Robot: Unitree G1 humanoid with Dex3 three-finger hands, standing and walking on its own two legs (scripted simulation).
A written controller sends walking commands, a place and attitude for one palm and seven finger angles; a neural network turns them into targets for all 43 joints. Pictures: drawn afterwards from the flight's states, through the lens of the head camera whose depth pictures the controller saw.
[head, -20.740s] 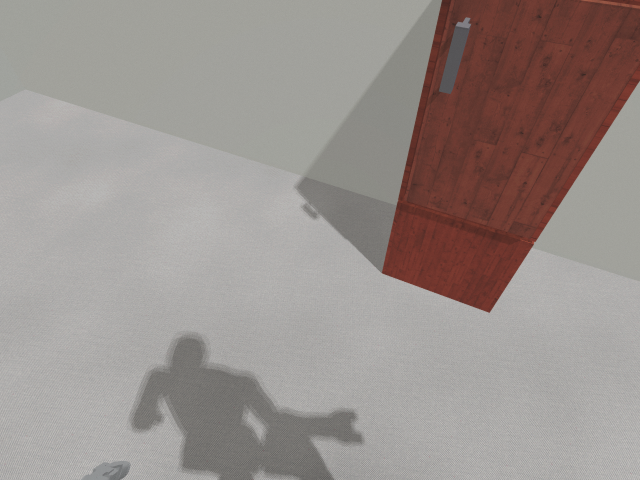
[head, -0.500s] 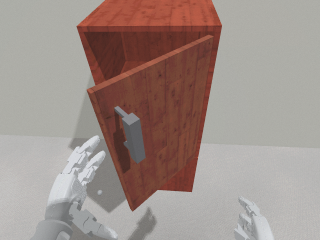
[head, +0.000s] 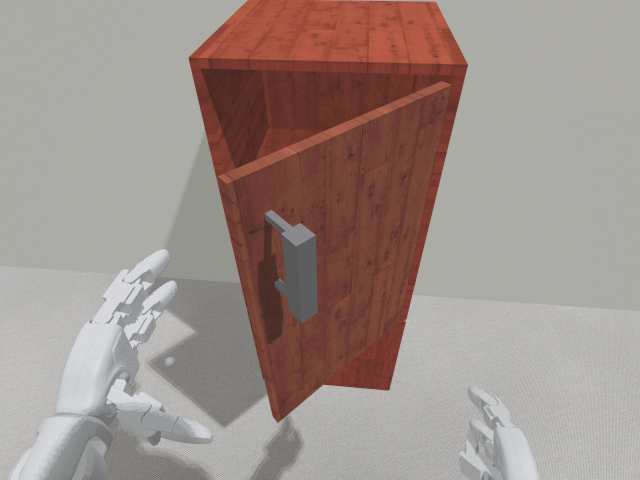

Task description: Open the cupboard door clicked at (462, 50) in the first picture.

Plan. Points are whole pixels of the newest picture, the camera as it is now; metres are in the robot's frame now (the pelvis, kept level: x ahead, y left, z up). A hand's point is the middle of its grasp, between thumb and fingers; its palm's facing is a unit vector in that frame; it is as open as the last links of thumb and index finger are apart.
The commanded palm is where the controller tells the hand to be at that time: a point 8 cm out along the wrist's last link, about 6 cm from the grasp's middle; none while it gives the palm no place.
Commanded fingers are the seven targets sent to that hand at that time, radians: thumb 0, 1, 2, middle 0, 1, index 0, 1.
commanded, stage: draw the hand back to the body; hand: left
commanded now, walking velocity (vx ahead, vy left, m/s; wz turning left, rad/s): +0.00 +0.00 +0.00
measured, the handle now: (289, 266) +0.33 +0.08 +0.13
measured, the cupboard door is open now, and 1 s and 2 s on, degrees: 47 47 47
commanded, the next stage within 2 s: step back with the hand held close in 1.02 s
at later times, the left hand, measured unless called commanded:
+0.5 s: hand (109, 317) +0.22 +0.25 +0.16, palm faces +0.37 -0.85 -0.37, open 10.8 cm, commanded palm +0.17 +0.29 +0.18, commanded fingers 0.00 0.69 0.81 -0.19 -0.30 -0.19 -0.30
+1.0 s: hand (109, 308) +0.23 +0.25 +0.16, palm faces +0.42 -0.82 -0.38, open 7.5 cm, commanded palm +0.18 +0.29 +0.18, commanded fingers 0.00 0.90 0.90 -0.20 -0.30 -0.20 -0.30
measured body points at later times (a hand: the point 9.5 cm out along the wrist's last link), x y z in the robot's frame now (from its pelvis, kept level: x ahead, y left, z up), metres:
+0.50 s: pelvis +0.02 +0.01 +0.02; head +0.01 +0.00 +0.47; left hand +0.20 +0.29 +0.18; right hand +0.20 -0.21 -0.07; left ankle +0.02 +0.12 -0.73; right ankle -0.02 -0.11 -0.73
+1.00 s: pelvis +0.03 -0.01 +0.02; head +0.01 -0.03 +0.47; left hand +0.20 +0.29 +0.18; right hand +0.21 -0.24 -0.07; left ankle +0.02 +0.12 -0.73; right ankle -0.02 -0.11 -0.73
